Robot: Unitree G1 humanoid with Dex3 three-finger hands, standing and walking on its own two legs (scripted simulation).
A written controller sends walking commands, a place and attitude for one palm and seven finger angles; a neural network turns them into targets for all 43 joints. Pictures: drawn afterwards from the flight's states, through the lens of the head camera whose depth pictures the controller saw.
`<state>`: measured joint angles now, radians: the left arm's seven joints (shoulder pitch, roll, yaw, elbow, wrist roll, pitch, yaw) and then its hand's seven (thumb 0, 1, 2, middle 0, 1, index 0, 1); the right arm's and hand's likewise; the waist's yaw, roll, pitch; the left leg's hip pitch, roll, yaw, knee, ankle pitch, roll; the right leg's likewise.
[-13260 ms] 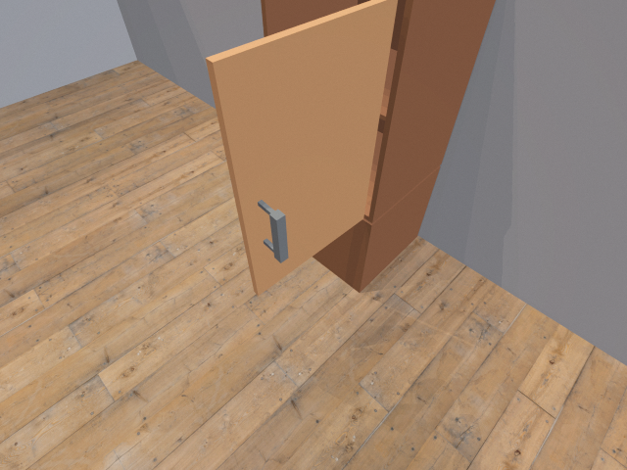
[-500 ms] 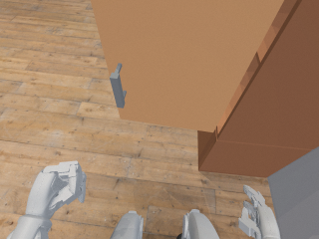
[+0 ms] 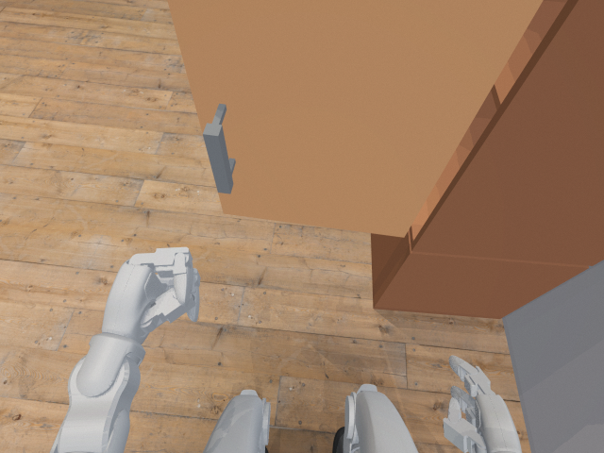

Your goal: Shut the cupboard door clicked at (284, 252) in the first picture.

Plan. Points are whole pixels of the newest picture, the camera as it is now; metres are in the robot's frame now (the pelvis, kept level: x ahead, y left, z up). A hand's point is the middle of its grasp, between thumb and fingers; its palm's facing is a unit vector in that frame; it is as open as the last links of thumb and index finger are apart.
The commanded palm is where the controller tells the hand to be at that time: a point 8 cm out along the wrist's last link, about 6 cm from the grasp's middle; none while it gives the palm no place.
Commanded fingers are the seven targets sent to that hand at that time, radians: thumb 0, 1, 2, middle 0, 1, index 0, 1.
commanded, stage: bring the fist close to the handle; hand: left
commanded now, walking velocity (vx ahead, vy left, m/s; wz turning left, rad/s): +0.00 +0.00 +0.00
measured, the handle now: (223, 151) +0.54 +0.15 +0.02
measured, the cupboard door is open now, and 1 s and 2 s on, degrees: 87 87 76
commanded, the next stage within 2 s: push the door shut along its arc in 1.00 s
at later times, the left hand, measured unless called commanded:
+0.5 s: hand (213, 231) +0.39 +0.14 +0.02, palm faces -0.08 -1.00 -0.05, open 3.1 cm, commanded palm +0.39 +0.18 +0.02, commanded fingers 0.00 0.90 0.90 -1.30 -1.50 -1.30 -1.50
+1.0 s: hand (220, 215) +0.42 +0.13 +0.02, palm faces -0.08 -1.00 -0.02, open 3.1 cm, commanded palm +0.41 +0.18 +0.02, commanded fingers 0.00 0.90 0.90 -1.30 -1.50 -1.30 -1.50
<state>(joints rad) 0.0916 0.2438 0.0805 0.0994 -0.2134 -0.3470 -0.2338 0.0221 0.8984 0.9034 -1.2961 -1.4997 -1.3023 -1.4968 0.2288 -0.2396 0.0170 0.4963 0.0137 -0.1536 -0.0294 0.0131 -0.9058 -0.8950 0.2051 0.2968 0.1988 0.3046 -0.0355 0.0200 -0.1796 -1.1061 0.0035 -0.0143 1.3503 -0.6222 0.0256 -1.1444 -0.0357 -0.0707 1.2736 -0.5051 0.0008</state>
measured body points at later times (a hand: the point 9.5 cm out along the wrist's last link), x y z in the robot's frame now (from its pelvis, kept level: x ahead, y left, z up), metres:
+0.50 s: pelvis +0.00 -0.01 +0.00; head +0.12 +0.00 +0.43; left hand +0.39 +0.19 +0.03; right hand +0.13 -0.27 -0.11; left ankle +0.01 +0.10 -0.61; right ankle +0.05 -0.13 -0.61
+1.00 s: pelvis -0.01 -0.01 +0.00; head +0.12 +0.00 +0.43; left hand +0.42 +0.19 +0.02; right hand +0.06 -0.27 -0.12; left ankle +0.01 +0.10 -0.61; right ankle +0.05 -0.13 -0.61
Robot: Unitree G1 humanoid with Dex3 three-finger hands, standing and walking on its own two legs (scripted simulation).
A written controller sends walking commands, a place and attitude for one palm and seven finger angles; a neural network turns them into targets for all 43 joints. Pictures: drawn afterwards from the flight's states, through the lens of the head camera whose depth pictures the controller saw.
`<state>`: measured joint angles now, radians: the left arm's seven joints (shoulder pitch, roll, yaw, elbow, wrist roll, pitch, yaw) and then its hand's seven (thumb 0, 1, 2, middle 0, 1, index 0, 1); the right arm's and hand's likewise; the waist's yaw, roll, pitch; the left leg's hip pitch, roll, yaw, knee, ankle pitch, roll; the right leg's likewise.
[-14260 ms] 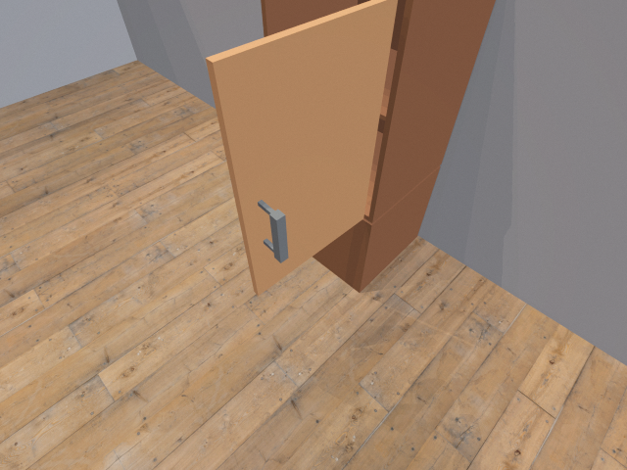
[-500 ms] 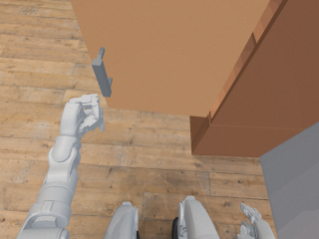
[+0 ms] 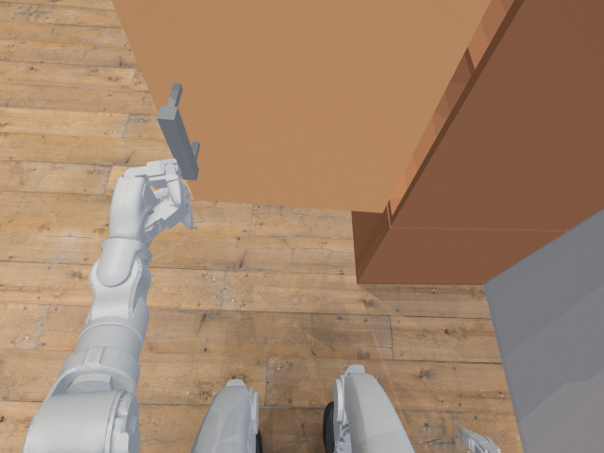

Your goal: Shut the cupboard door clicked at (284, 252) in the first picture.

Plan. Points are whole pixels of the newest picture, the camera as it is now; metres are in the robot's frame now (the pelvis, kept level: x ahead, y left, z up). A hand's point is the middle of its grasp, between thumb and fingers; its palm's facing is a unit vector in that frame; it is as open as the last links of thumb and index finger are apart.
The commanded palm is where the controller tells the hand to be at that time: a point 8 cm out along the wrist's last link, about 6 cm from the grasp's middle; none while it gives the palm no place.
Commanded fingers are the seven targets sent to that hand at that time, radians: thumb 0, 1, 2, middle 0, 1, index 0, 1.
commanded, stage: push the door shut along its arc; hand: left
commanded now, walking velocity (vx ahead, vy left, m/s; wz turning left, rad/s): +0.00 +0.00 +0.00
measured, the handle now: (183, 135) +0.55 +0.16 +0.02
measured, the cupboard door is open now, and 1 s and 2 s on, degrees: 87 76 69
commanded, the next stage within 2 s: pull the fist back off the door in 1.44 s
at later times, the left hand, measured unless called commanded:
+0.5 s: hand (195, 174) +0.48 +0.14 +0.03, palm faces -0.19 -0.98 -0.05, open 3.1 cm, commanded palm +0.47 +0.18 +0.02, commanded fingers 0.00 0.90 0.90 -1.30 -1.50 -1.30 -1.50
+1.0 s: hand (211, 143) +0.53 +0.12 +0.02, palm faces -0.29 -0.96 -0.03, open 3.2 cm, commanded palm +0.54 +0.14 +0.02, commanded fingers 0.00 0.90 0.90 -1.30 -1.50 -1.30 -1.50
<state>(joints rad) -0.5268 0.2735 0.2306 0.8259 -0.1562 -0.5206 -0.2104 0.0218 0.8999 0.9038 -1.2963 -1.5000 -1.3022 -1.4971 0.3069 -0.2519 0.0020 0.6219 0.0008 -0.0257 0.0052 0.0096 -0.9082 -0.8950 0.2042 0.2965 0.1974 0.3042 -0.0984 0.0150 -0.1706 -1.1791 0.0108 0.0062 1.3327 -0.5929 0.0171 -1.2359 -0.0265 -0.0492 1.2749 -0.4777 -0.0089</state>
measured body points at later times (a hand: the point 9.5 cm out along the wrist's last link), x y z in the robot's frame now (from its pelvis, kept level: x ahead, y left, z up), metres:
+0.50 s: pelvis -0.01 +0.01 -0.01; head +0.14 +0.02 +0.41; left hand +0.48 +0.19 +0.03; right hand +0.06 -0.26 -0.13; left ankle +0.01 +0.11 -0.61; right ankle +0.06 -0.12 -0.61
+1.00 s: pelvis -0.02 +0.01 -0.03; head +0.16 +0.04 +0.38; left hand +0.54 +0.17 +0.03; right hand -0.01 -0.27 -0.13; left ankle +0.01 +0.11 -0.61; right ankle +0.06 -0.12 -0.61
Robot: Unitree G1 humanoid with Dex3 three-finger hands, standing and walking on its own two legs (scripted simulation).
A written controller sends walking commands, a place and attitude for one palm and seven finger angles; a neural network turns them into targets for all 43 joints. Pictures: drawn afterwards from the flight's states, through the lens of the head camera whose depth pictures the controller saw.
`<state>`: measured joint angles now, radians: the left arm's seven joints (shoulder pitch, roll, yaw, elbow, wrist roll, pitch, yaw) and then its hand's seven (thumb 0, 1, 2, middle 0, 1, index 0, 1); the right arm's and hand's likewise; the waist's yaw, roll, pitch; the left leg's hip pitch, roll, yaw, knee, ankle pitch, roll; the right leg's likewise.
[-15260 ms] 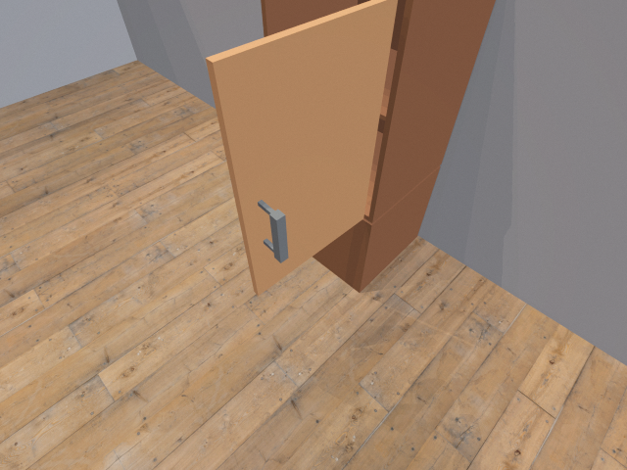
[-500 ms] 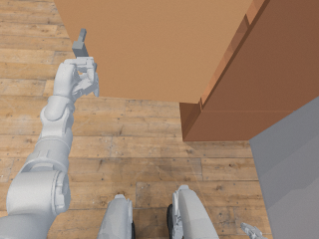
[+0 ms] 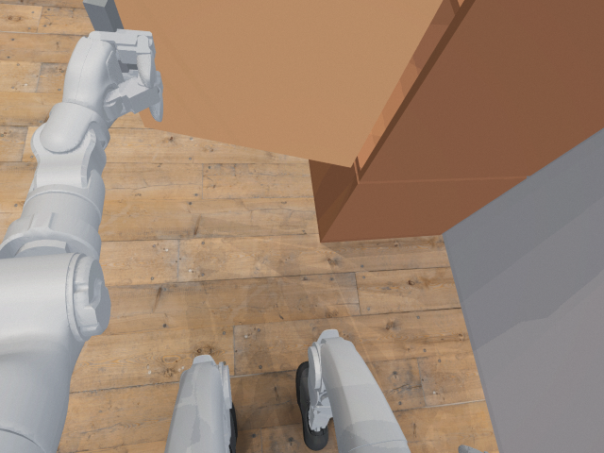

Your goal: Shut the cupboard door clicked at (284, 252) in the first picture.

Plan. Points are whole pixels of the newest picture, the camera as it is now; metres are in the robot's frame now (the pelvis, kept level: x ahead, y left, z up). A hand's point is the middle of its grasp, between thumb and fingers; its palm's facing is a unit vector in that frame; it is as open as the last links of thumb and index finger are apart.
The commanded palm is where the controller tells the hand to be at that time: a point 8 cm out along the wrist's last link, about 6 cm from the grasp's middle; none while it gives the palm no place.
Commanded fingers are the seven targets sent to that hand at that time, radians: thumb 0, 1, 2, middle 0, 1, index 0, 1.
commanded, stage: push the door shut along its arc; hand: left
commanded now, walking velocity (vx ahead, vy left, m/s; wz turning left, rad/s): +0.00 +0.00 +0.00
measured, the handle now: (123, 36) +0.63 +0.16 +0.05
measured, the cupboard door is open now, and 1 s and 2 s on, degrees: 76 69 69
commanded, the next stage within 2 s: pull the fist back off the door in 0.44 s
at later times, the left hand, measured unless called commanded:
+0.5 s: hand (206, 53) +0.60 +0.06 +0.06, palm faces -0.40 -0.92 -0.02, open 3.1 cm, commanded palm +0.62 +0.09 +0.06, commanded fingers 0.00 0.90 0.90 -1.30 -1.50 -1.30 -1.50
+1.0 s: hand (193, 55) +0.59 +0.08 +0.06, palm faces -0.02 -1.00 -0.02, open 3.1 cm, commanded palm +0.55 +0.12 +0.06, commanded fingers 0.00 0.90 0.90 -1.30 -1.50 -1.30 -1.50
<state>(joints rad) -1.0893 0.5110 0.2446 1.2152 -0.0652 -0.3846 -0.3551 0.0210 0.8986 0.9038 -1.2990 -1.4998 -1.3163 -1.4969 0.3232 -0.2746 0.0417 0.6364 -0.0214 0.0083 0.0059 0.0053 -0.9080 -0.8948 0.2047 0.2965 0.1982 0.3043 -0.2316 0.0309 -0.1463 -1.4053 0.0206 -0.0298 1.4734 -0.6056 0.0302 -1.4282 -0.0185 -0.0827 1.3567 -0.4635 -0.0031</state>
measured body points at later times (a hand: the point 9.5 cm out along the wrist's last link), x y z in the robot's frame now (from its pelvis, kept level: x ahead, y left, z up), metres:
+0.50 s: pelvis +0.01 +0.00 -0.02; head +0.22 +0.03 +0.38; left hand +0.62 +0.12 +0.06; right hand -0.02 -0.26 -0.11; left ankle +0.03 +0.10 -0.58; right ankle +0.08 -0.13 -0.58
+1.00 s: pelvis +0.02 -0.02 +0.02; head +0.21 -0.01 +0.42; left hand +0.59 +0.13 +0.07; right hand +0.01 -0.27 -0.10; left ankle +0.03 +0.10 -0.58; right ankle +0.08 -0.13 -0.58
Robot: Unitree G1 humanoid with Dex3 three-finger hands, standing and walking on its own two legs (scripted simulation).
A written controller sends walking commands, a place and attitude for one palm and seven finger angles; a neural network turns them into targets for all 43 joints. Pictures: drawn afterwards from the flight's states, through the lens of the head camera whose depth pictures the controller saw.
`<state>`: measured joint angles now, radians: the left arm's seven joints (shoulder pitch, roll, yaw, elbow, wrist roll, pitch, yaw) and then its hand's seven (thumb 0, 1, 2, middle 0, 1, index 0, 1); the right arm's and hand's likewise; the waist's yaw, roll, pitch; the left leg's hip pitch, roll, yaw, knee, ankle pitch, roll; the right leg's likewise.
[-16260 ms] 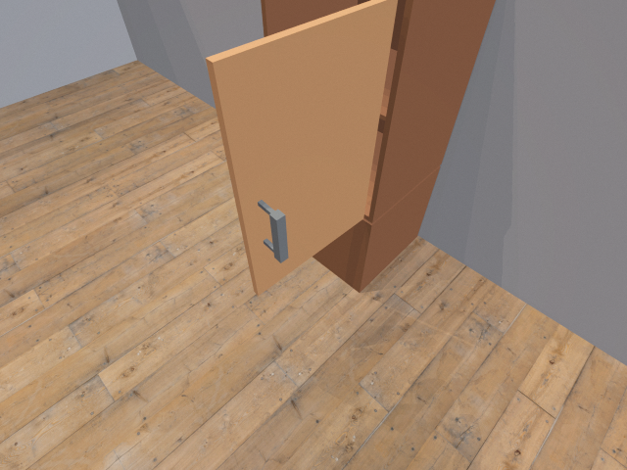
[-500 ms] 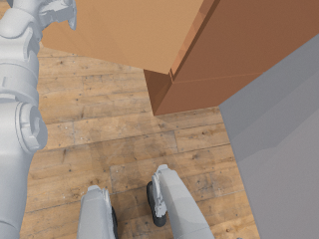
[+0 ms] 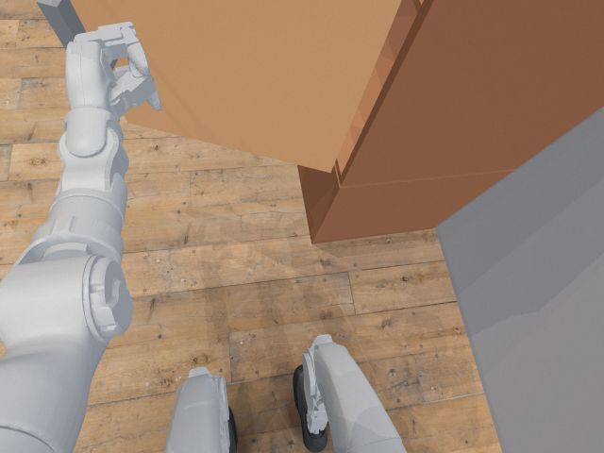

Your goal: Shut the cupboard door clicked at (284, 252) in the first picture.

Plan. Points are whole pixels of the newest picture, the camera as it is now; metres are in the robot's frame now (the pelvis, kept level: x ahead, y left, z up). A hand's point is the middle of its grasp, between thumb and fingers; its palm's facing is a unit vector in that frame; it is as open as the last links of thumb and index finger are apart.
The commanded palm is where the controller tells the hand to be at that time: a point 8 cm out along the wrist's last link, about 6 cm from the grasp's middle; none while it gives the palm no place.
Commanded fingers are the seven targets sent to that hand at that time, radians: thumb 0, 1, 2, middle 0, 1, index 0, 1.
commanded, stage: pull the fist back off the door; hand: left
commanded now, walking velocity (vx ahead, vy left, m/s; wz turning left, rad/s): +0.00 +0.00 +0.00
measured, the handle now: (87, 35) +0.65 +0.18 +0.04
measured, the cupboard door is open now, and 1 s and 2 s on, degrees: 69 69 69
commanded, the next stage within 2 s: draw the hand back to the body in 0.42 s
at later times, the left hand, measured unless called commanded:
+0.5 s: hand (156, 134) +0.50 +0.10 +0.04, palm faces -0.06 -1.00 -0.06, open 3.1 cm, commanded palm +0.48 +0.14 +0.04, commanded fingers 0.00 0.90 0.90 -1.30 -1.50 -1.30 -1.50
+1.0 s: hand (32, 193) +0.38 +0.16 +0.15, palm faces -0.03 -1.00 -0.05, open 3.1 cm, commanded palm +0.34 +0.22 +0.15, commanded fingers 0.00 0.90 0.90 -1.19 -1.38 -1.19 -1.38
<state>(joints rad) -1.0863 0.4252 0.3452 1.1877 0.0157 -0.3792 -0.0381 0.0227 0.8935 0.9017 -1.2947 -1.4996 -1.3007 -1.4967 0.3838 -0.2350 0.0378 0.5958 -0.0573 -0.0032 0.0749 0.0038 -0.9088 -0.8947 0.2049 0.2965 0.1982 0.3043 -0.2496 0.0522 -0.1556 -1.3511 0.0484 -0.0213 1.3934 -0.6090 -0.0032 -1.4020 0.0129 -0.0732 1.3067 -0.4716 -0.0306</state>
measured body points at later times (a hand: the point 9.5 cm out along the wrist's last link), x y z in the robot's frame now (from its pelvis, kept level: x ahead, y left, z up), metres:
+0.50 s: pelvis -0.01 +0.01 +0.00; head +0.15 +0.03 +0.43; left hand +0.50 +0.16 +0.04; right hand +0.05 -0.24 -0.12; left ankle +0.01 +0.12 -0.59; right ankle +0.06 -0.11 -0.59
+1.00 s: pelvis +0.02 +0.01 +0.09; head +0.08 +0.02 +0.53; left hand +0.38 +0.22 +0.16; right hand +0.15 -0.25 -0.01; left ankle +0.01 +0.12 -0.59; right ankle +0.06 -0.11 -0.59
